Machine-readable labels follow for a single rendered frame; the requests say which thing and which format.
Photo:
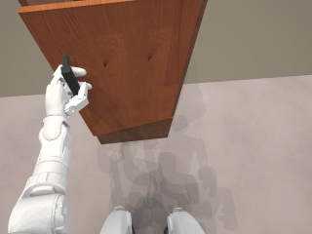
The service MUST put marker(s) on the left robot upper arm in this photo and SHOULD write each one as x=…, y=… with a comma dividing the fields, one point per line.
x=44, y=214

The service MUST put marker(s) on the right robot thigh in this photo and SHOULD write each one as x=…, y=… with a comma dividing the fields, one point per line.
x=183, y=223

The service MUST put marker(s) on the robot left shin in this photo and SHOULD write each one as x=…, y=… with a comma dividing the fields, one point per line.
x=118, y=209

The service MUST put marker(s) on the robot left forearm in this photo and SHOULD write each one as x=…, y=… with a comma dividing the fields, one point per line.
x=52, y=166

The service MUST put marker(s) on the robot left hand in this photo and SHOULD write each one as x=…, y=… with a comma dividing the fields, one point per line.
x=58, y=95

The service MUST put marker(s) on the handle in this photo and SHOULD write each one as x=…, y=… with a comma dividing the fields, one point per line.
x=69, y=76

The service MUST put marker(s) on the cupboard door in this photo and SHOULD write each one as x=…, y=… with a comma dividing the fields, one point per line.
x=133, y=51

